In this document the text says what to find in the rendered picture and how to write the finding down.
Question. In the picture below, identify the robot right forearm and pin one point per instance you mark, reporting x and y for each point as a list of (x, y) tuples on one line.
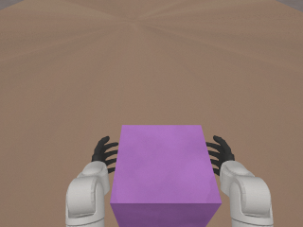
[(249, 196)]

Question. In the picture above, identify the robot left forearm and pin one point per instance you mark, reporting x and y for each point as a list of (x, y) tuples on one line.
[(84, 200)]

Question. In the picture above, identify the left robot hand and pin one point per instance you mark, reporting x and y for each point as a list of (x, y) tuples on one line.
[(100, 154)]

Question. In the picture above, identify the carton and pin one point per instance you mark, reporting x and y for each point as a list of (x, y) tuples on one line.
[(163, 177)]

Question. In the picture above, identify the right robot hand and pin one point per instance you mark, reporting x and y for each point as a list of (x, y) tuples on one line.
[(224, 153)]

